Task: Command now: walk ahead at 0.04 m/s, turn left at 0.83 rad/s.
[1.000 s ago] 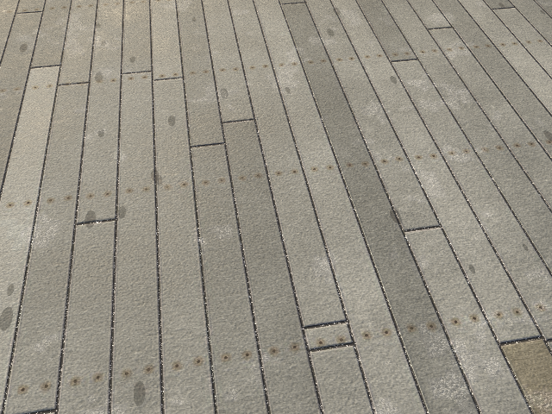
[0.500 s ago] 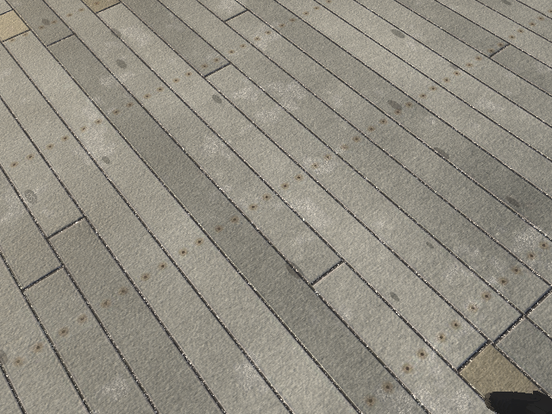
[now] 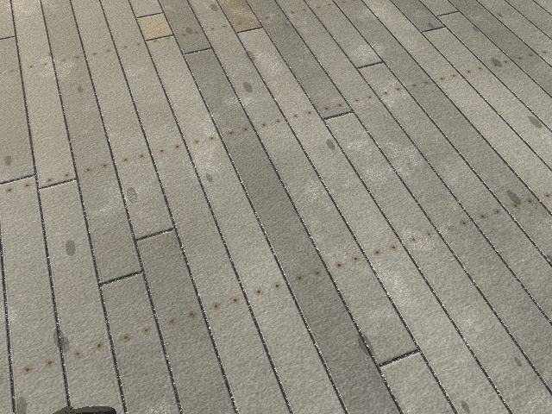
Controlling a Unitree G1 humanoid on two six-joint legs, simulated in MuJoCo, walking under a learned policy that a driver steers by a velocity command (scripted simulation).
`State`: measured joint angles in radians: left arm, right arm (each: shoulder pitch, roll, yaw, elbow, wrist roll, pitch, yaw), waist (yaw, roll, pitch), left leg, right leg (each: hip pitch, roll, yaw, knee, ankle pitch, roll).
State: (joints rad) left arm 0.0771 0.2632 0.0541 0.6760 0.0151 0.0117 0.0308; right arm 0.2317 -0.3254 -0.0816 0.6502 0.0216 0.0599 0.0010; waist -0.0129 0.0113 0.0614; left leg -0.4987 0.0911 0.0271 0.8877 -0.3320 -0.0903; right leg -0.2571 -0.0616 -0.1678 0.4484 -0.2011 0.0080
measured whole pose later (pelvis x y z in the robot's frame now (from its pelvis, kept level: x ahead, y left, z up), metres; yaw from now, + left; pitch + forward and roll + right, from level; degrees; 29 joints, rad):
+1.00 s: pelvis +0.24 +0.13 -0.01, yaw +10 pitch +5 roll +3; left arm 0.52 0.26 0.04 0.80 -0.04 -0.04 0.02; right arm 0.02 -0.26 -0.04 0.57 0.03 -0.13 0.02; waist 0.10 -0.03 0.00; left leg -0.41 -0.03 -0.02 0.53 -0.20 -0.03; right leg -0.16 -0.02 0.24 0.77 -0.50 -0.02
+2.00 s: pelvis +1.10 +0.03 -0.03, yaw -2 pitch +0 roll +1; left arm 0.25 0.26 0.00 0.69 -0.01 -0.12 0.00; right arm 0.28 -0.32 -0.06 0.71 0.01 -0.08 0.03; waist -0.03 0.02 0.07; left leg -0.43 -0.19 0.01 0.59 -0.17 0.15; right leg -0.26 0.05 0.09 1.35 -0.37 0.02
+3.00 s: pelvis +1.73 +0.07 -0.01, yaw +36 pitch +0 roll +1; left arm 0.15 0.30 0.02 0.72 -0.02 0.01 0.03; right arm 0.12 -0.24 -0.02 0.70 -0.04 -0.02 0.00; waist -0.01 -0.03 0.09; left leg -0.37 -0.06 0.09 0.47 -0.12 0.09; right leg -0.54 -0.10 0.05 0.97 -0.38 0.08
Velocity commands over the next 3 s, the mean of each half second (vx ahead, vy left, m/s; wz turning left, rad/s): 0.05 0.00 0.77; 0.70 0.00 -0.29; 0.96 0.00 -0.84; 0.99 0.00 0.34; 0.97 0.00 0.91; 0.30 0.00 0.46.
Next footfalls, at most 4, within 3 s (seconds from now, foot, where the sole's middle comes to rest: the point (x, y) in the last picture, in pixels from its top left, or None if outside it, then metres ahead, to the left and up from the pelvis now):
0.08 left None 0.06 0.14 -0.78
0.56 right None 0.13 -0.07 -0.77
0.96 left None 0.29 0.29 -0.78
1.38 right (269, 302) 0.74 0.03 -0.78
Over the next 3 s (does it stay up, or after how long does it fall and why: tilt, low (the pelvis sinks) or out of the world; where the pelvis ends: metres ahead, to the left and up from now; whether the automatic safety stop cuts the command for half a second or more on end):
stays up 1.73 0.07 -0.01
